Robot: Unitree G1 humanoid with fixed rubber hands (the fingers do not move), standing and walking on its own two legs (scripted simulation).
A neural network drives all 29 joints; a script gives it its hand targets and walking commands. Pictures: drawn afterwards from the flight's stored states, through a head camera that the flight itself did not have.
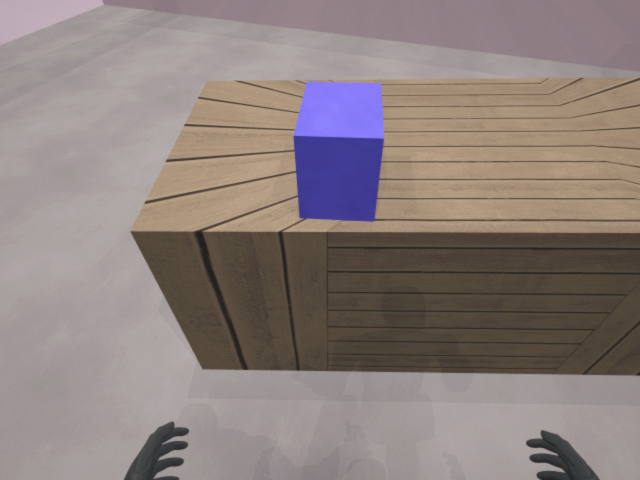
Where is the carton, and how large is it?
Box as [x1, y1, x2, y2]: [293, 82, 383, 221]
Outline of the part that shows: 307,82 293,136 299,216 306,218 373,221 383,142 380,83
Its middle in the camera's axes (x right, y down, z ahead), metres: +0.05 -0.19 +0.84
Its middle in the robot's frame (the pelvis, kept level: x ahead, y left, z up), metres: +0.77 -0.02 +0.00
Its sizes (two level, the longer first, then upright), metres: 0.222 0.162 0.203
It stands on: a pedestal, 0.66 m high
